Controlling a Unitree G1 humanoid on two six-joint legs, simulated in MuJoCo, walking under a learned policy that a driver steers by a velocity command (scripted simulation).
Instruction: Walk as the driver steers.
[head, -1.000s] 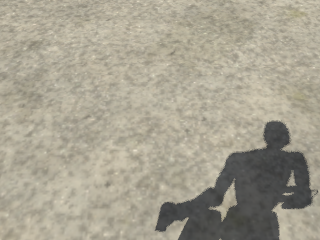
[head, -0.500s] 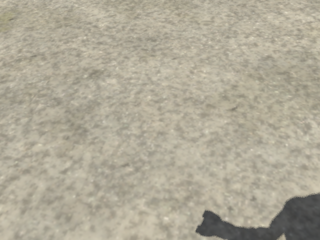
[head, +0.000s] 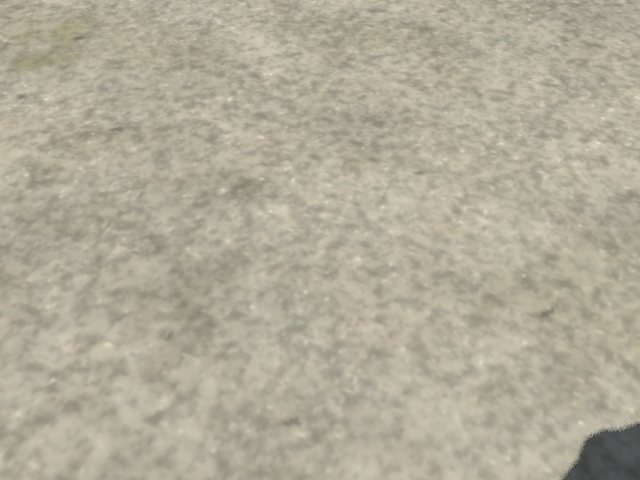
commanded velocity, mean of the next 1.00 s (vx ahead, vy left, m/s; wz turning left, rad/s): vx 0.48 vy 0.00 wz -0.47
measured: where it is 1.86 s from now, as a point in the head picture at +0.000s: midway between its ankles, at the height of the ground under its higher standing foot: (415, 411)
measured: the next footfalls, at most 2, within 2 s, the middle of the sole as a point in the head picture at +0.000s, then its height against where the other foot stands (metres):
right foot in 0.42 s outside the picture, level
left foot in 0.88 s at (371, 373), level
